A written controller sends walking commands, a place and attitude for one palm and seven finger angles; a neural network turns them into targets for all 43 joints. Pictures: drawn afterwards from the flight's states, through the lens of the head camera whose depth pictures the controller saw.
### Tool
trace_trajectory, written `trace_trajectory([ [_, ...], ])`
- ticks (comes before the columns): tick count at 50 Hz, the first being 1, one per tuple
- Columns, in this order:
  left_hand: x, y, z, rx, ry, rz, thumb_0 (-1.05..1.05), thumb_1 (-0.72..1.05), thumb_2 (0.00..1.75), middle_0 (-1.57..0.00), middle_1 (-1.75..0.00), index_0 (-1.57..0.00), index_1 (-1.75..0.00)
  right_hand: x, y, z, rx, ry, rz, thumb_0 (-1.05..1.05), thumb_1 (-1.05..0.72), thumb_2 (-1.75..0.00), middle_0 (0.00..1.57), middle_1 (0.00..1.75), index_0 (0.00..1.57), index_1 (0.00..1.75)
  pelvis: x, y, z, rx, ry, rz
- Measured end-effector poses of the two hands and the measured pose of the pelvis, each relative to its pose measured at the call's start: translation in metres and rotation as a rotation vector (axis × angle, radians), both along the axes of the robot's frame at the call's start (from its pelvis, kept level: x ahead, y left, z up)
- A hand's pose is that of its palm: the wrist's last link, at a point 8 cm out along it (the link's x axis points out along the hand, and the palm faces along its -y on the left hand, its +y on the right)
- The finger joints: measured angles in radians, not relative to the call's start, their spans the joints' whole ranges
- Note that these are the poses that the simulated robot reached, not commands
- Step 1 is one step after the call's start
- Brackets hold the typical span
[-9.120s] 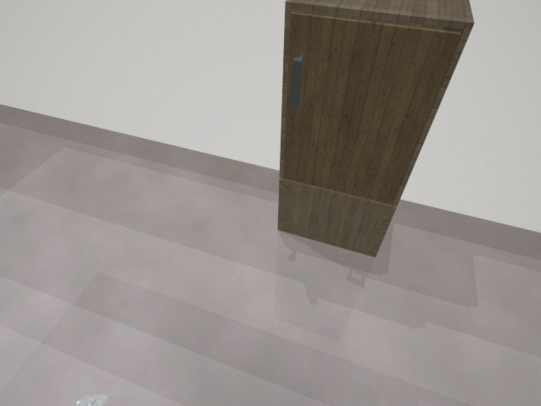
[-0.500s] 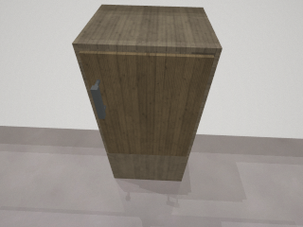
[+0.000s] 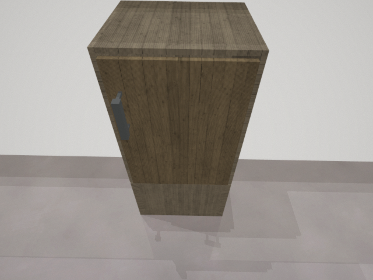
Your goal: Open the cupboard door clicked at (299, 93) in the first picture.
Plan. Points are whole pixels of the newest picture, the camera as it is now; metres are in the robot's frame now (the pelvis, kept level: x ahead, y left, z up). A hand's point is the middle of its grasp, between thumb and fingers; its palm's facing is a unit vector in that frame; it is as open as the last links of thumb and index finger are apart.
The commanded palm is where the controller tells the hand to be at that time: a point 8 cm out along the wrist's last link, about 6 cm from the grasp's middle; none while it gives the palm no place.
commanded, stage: look again from close up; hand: left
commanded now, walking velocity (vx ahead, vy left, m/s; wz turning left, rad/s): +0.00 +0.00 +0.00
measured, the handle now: (122, 116) +0.56 +0.22 +0.02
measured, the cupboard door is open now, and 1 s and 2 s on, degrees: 0 0 0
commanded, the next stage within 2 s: raise the hand with hooked fingers in 0.22 s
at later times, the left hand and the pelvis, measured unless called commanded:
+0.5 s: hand (88, 277) +0.14 +0.21 -0.04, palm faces +0.28 -0.94 -0.17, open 7.4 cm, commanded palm +0.09 +0.24 -0.06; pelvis -0.02 +0.01 -0.01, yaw +2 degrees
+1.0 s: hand (92, 255) +0.18 +0.21 -0.02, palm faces +0.01 -0.99 -0.11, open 10.2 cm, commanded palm +0.14 +0.27 -0.02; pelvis -0.02 -0.01 -0.09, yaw +4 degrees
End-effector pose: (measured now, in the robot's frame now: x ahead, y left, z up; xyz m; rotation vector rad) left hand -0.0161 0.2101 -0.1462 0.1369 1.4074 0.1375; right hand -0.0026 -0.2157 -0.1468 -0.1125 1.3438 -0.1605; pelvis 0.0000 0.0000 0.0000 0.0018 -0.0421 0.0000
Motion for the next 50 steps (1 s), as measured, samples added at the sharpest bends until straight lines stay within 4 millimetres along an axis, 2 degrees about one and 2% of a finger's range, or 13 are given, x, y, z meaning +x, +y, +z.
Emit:
trace_trajectory([
  [17,-0.011,0.013,0.003,0.008,-0.036,0.007,0.0,0.91,0.9,-0.2,-0.3,-0.2,-0.3,-0.029,0.012,0.003,0.016,0.038,0.013,0.01,-0.91,-0.9,0.2,0.3,0.2,0.3,-0.017,0.007,0.002,0.001,0.008,0.003],
  [18,-0.004,0.014,0.008,0.005,-0.078,0.058,0.01,0.91,0.9,-0.2,-0.3,-0.2,-0.3,-0.026,0.011,0.004,0.009,0.011,0.011,0.01,-0.91,-0.9,0.2,0.3,0.2,0.3,-0.019,0.007,0.001,0.0,0.004,0.002],
  [23,0.087,0.043,0.09,0.134,-0.674,0.129,0.04,0.92,0.89,-0.21,-0.32,-0.21,-0.32,0.02,-0.014,0.019,-0.082,-0.319,0.015,0.03,-0.92,-0.9,0.21,0.3,0.2,0.3,-0.021,0.007,-0.004,0.006,0.018,0.023],
  [26,0.144,0.038,0.139,0.122,-1.021,0.062,0.03,0.87,0.87,-0.21,-0.35,-0.2,-0.34,0.063,-0.029,0.03,-0.116,-0.518,0.053,0.02,-0.92,-0.9,0.21,0.3,0.2,0.3,-0.026,0.007,-0.012,0.002,0.051,0.048],
  [29,0.181,0.022,0.16,0.018,-1.303,-0.008,0.02,0.81,0.85,-0.21,-0.38,-0.21,-0.37,0.106,-0.04,0.045,-0.144,-0.684,0.106,0.02,-0.91,-0.9,0.2,0.3,0.2,0.3,-0.03,0.002,-0.026,0.008,0.114,0.045],
  [31,0.187,0.011,0.155,-0.076,-1.411,-0.065,0.01,0.76,0.83,-0.21,-0.41,-0.21,-0.4,0.132,-0.046,0.056,-0.158,-0.768,0.145,0.02,-0.91,-0.9,0.2,0.3,0.2,0.3,-0.031,-0.002,-0.037,0.012,0.143,0.034],
  [33,0.182,0.005,0.136,-0.141,-1.423,-0.121,0.01,0.72,0.81,-0.21,-0.43,-0.21,-0.43,0.155,-0.05,0.065,-0.173,-0.832,0.18,0.02,-0.91,-0.9,0.2,0.3,0.2,0.3,-0.03,-0.007,-0.048,0.012,0.166,0.031],
  [37,0.148,0.015,0.086,-0.164,-1.262,-0.085,0.01,0.62,0.77,-0.23,-0.49,-0.23,-0.49,0.195,-0.05,0.073,-0.198,-0.891,0.246,0.02,-0.9,-0.9,0.2,0.3,0.2,0.3,-0.026,-0.014,-0.066,0.007,0.207,0.037],
  [39,0.128,0.028,0.074,-0.113,-1.202,-0.023,0.01,0.57,0.75,-0.23,-0.52,-0.23,-0.52,0.21,-0.044,0.07,-0.197,-0.896,0.277,0.01,-0.9,-0.9,0.2,0.3,0.19,0.3,-0.023,-0.016,-0.072,-0.007,0.222,0.046],
  [41,0.116,0.043,0.08,-0.032,-1.215,0.013,0.01,0.52,0.73,-0.24,-0.55,-0.24,-0.54,0.222,-0.036,0.062,-0.184,-0.886,0.31,0.01,-0.9,-0.9,0.2,0.3,0.19,0.3,-0.02,-0.017,-0.077,-0.023,0.237,0.058],
  [44,0.115,0.056,0.11,0.071,-1.347,-0.009,0.02,0.45,0.71,-0.24,-0.6,-0.24,-0.59,0.229,-0.019,0.041,-0.136,-0.849,0.348,0.01,-0.9,-0.9,0.2,0.3,0.19,0.3,-0.017,-0.017,-0.083,-0.049,0.255,0.077],
  [47,0.138,0.055,0.134,0.065,-1.483,-0.106,0.01,0.38,0.68,-0.24,-0.64,-0.24,-0.63,0.225,-0.001,0.016,-0.072,-0.803,0.361,0.01,-0.9,-0.9,0.2,0.3,0.2,0.3,-0.018,-0.015,-0.088,-0.069,0.269,0.09],
  [50,0.171,0.049,0.134,-0.037,-1.46,-0.222,0.01,0.3,0.65,-0.24,-0.68,-0.24,-0.68,0.209,0.011,-0.005,-0.015,-0.744,0.314,0.01,-0.9,-0.9,0.2,0.3,0.2,0.3,-0.019,-0.013,-0.089,-0.068,0.285,0.083],
])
